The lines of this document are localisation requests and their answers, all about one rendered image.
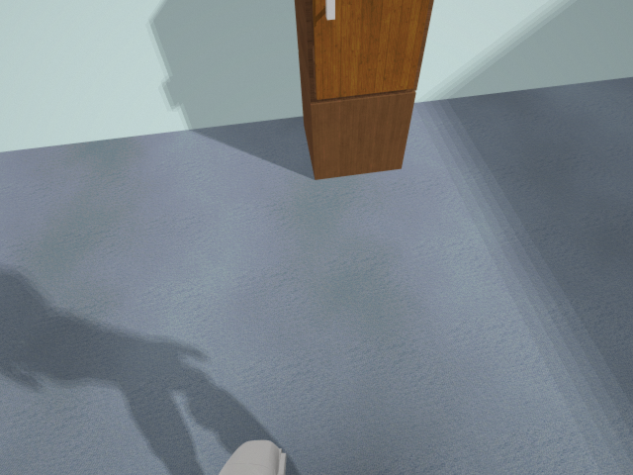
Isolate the robot left thigh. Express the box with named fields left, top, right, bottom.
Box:
left=219, top=440, right=286, bottom=475

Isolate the cupboard door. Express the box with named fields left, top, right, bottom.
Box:
left=313, top=0, right=429, bottom=100

